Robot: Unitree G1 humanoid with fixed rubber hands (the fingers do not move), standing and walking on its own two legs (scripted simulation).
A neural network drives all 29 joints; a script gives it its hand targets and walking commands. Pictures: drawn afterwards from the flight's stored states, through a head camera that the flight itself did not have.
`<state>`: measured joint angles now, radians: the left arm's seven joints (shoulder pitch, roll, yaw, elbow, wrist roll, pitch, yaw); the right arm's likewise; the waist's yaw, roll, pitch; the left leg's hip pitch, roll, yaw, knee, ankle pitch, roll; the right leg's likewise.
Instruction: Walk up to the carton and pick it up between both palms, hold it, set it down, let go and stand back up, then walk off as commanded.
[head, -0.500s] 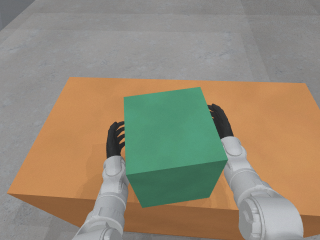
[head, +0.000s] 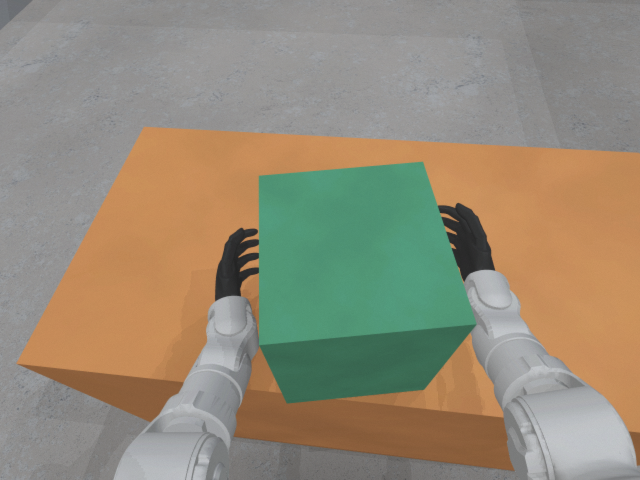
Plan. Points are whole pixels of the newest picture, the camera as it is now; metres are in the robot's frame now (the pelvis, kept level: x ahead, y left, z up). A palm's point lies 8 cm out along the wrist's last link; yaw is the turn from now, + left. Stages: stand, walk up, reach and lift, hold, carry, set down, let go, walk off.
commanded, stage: set down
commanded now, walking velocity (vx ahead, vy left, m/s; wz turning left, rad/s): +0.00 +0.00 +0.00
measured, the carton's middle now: (349, 292) +0.36 -0.01 -0.01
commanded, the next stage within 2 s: none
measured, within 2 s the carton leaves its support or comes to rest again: neither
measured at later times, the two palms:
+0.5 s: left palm (211, 336) +0.30 +0.17 -0.01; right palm (505, 304) +0.35 -0.21 -0.01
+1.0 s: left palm (204, 374) +0.25 +0.17 -0.02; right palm (517, 349) +0.30 -0.21 -0.02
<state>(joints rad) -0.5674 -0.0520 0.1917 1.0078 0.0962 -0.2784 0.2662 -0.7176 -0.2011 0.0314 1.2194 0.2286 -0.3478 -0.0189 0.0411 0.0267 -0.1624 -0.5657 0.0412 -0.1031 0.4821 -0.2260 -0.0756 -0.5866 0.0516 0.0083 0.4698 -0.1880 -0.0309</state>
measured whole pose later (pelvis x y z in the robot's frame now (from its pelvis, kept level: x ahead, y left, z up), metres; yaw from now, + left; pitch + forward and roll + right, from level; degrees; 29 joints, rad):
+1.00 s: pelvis -0.03 +0.00 +0.00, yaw +0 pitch +14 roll +0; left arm -0.15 -0.01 0.05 0.63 0.07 -0.31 0.23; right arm -0.36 -0.30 0.10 1.00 0.31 -0.45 0.11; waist 0.04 0.00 -0.13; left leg -0.54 0.04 -0.10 0.48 -0.19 -0.08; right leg -0.56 0.05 0.01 0.47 -0.15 -0.03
